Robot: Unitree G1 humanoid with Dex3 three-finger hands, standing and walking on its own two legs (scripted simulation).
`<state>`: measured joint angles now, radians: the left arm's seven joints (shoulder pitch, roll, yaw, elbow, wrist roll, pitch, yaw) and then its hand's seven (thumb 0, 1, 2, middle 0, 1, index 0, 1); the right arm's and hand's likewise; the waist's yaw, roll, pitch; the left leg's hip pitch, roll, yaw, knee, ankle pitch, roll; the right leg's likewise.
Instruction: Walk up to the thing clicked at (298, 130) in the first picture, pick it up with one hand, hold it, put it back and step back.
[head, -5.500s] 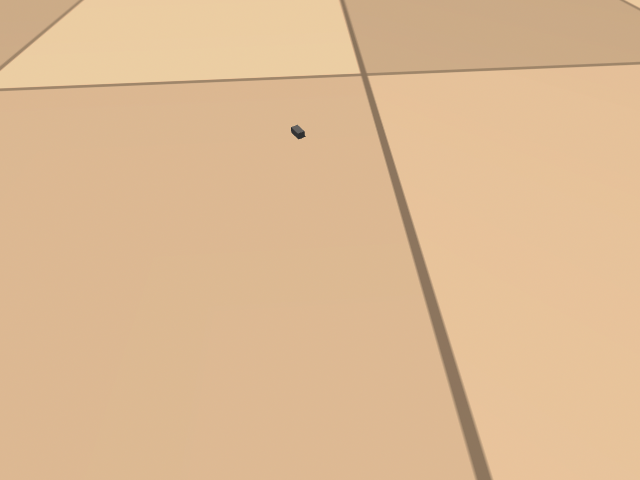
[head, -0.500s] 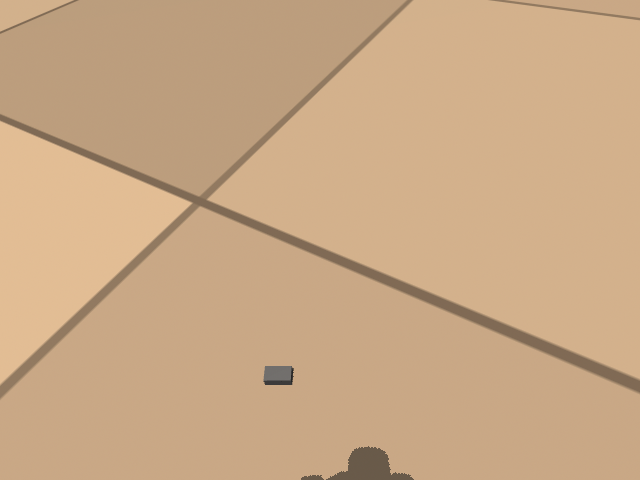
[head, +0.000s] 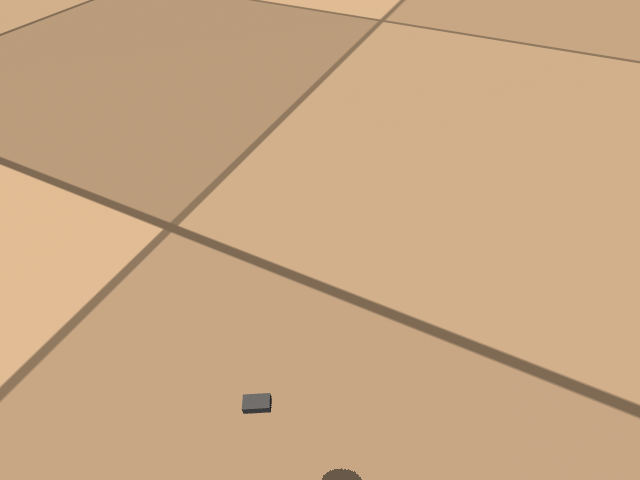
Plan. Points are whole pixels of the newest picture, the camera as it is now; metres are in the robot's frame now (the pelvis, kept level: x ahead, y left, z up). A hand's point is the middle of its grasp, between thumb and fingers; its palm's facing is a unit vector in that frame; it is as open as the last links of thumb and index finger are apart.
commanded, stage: walk up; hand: left
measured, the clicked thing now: (256, 403) +0.49 +0.23 -0.76
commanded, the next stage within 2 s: stand in 1.32 s
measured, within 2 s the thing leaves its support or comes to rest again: neither
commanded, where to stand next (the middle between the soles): +0.11 -0.04 m, yaw +1 degrees
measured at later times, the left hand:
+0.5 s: hand out of the picture +0.10 +0.22 -0.15, palm faces -0.02 -0.94 -0.33, open 7.4 cm
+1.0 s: hand out of the picture +0.12 +0.22 -0.15, palm faces -0.03 -0.94 -0.33, open 7.4 cm
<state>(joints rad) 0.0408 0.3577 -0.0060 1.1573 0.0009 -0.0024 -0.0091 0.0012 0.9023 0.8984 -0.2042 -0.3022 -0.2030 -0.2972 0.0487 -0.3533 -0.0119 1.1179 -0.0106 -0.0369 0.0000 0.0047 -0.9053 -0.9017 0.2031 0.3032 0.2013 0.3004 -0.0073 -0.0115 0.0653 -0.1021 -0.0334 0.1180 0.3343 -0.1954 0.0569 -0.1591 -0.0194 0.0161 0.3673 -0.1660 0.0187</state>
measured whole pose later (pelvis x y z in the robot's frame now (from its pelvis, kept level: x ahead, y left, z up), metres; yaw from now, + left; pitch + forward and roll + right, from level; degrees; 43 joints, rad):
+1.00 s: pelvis +0.03 -0.03 +0.00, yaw -1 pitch -1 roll +0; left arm 0.06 0.33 0.02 1.16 0.01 -0.01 0.00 0.00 0.90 0.90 -0.21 -0.30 -0.20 -0.30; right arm 0.07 -0.34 -0.02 1.15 -0.02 -0.02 0.00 0.00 -0.91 -0.90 0.20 0.30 0.20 0.30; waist -0.01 0.01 0.05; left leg -0.05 0.01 0.11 0.27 -0.20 0.01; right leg -0.10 0.03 0.01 0.29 -0.16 -0.02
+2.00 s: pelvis +0.03 -0.03 +0.00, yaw +2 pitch -1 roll +0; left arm 0.10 0.34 0.00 1.15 0.01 -0.02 0.00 0.00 0.90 0.90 -0.21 -0.30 -0.20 -0.30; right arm 0.10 -0.35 0.00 1.15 -0.02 -0.02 0.00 0.00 -0.91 -0.90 0.20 0.30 0.20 0.30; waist -0.01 0.01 0.03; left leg -0.04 0.01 0.06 0.26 -0.19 0.01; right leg -0.07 0.02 -0.04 0.26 -0.17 -0.03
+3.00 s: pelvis +0.03 -0.03 +0.00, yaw +3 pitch -2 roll +0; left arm 0.11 0.34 0.00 1.15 0.01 -0.02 0.00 0.00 0.90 0.90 -0.21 -0.30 -0.20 -0.30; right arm 0.12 -0.35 0.01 1.15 -0.02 -0.02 0.00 0.00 -0.91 -0.90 0.20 0.30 0.20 0.30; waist -0.01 0.01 0.03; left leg -0.04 -0.01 0.05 0.26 -0.19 0.02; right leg -0.07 0.01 -0.05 0.27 -0.17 -0.02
